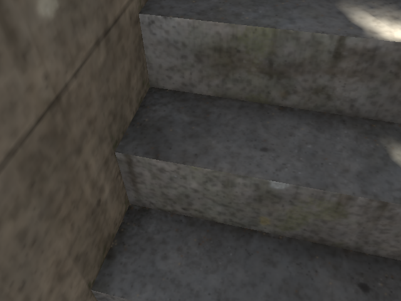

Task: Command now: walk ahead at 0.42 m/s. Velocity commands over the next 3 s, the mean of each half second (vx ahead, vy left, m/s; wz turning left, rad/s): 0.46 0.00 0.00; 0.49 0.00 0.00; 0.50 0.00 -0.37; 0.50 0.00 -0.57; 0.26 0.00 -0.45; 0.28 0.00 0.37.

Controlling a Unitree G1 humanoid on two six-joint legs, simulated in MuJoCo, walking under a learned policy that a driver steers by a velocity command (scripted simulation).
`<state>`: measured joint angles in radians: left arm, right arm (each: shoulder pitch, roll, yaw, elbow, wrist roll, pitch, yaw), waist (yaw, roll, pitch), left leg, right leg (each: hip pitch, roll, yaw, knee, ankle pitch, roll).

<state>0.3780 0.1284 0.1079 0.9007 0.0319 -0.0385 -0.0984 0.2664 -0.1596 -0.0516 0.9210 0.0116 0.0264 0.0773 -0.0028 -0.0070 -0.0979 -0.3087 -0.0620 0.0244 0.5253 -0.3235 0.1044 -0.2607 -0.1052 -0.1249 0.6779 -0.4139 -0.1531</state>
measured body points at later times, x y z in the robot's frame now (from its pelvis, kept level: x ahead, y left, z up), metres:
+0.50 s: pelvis +0.01 -0.01 +0.02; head +0.04 -0.04 +0.46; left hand +0.10 +0.21 -0.10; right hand -0.01 -0.22 -0.15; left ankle -0.04 +0.11 -0.73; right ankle -0.02 -0.15 -0.38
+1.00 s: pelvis +0.11 -0.04 +0.19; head +0.14 -0.04 +0.64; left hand +0.08 +0.19 +0.04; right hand +0.37 -0.20 +0.12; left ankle +0.20 +0.09 -0.42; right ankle +0.09 -0.19 -0.52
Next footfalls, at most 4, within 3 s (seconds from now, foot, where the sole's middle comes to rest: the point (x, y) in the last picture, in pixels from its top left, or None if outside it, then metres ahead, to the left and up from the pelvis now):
0.64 right None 0.13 -0.19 -0.56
1.10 left None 0.24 0.12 -0.56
1.56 right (239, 298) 0.37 -0.05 -0.36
1.92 left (173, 136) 0.67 0.09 -0.15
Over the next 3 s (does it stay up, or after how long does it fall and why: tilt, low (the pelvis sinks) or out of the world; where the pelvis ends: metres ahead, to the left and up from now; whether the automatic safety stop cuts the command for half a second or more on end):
stays up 0.67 -0.16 0.64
